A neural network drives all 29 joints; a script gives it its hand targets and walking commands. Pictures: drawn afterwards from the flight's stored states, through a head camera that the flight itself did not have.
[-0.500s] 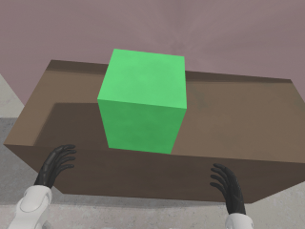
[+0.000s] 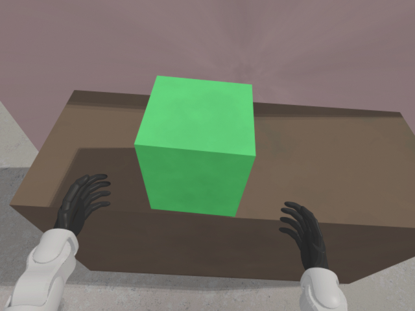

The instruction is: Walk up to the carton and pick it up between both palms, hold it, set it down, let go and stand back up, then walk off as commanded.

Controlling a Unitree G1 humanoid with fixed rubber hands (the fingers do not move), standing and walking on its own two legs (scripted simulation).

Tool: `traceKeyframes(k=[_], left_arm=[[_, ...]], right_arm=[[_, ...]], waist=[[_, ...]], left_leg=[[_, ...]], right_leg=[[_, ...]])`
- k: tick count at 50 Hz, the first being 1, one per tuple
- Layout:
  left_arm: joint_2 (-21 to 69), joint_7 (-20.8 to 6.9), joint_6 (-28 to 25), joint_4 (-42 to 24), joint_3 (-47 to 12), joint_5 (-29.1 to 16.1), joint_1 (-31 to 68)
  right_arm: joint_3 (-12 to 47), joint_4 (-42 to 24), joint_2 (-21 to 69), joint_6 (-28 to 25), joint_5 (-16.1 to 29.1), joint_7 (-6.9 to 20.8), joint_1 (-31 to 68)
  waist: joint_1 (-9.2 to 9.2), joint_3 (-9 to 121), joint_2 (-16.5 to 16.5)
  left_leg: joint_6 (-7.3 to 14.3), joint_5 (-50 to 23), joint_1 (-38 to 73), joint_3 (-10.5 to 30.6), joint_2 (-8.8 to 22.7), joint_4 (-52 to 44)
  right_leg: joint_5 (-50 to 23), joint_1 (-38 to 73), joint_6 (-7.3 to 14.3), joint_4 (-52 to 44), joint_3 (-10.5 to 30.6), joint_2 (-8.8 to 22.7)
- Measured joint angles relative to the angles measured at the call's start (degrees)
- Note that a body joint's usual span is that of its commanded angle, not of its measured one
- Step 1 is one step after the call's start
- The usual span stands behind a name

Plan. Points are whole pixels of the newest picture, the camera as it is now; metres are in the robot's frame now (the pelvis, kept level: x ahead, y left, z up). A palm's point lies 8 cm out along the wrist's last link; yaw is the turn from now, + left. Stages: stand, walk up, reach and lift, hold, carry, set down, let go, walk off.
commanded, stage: reach and lift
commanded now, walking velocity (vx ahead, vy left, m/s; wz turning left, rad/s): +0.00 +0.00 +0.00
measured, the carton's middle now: (198, 150) +0.45 +0.05 +0.01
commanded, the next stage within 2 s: none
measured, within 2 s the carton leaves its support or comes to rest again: neither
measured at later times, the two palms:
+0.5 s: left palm (84, 171) +0.32 +0.24 +0.09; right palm (305, 196) +0.30 -0.15 +0.09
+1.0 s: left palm (91, 118) +0.39 +0.23 +0.15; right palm (293, 145) +0.38 -0.13 +0.13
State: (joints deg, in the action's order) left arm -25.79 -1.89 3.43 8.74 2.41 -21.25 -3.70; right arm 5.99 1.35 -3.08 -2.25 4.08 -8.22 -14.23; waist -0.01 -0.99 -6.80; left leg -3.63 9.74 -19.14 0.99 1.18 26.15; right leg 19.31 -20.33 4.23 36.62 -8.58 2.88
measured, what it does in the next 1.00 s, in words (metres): stands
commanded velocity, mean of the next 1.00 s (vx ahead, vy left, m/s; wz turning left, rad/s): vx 0.00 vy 0.00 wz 0.00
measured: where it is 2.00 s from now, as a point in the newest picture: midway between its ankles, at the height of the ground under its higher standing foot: outside the picture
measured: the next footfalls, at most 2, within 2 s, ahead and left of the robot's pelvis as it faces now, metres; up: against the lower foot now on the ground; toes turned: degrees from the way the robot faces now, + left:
none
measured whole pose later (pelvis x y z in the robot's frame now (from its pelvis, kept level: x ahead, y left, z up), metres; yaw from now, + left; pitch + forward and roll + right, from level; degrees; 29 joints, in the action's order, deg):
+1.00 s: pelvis +0.01 +0.00 +0.00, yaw +0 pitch +4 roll +3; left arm -25.8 -1.8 30.2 11.3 3.2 -17.6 31.6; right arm 6.0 10.2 -8.2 22.6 11.2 -14.0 27.4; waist 0.0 -0.6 -5.4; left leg -3.6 9.1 -18.4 1.0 1.0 23.8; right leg 18.7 -19.6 3.7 34.4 -8.6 2.9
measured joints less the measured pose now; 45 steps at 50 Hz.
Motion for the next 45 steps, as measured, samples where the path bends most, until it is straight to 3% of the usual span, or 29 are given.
traceKeyframes(k=[13, 27, 37, 45], left_arm=[[0.00, -0.13, 11.29, -1.09, 0.00, 1.28, 9.52], [0.00, -0.27, 16.84, -1.10, 0.00, 1.54, 18.80], [0.00, -0.27, 22.22, 0.90, 0.25, 2.58, 28.38], [0.00, -0.01, 24.96, 2.51, 0.48, 3.01, 33.00]], right_arm=[[-0.01, -0.29, -0.26, 7.66, 4.34, -3.03, 10.11], [0.00, -0.19, -2.71, 15.65, 5.95, -4.30, 22.94], [0.00, 6.45, -3.09, 22.06, 5.95, -4.99, 33.85], [-0.01, 7.80, -4.11, 23.85, 6.16, -5.50, 38.51]], waist=[[0.00, 0.44, 1.08], [0.00, 0.44, 1.36], [0.00, 0.44, 1.36], [0.00, 0.44, 1.36]], left_leg=[[0.00, 0.00, 0.45, 0.00, -0.02, -0.34], [0.00, -0.36, 0.76, 0.00, -0.02, -0.42], [0.00, -0.48, 0.76, 0.00, -0.03, -0.56], [0.00, -0.49, 0.76, 0.00, -0.09, -1.49]], right_leg=[[0.04, 0.41, 0.00, -0.24, 0.00, 0.00], [-0.33, 0.68, 0.00, -0.25, 0.00, 0.00], [-0.46, 0.69, -0.03, -0.42, 0.01, 0.00], [-0.49, 0.69, -0.28, -1.33, 0.01, 0.00]])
